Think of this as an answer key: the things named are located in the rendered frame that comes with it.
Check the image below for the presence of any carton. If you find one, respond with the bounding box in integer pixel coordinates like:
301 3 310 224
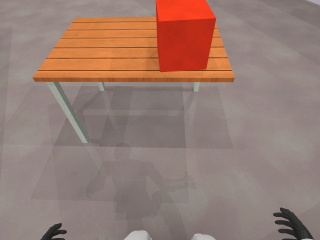
155 0 216 72

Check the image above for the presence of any robot right hand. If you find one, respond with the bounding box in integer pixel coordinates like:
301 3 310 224
273 207 314 240

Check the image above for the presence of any robot left hand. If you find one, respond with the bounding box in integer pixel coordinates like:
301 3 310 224
41 223 67 240

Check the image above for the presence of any table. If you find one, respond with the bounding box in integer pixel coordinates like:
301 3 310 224
32 17 235 143

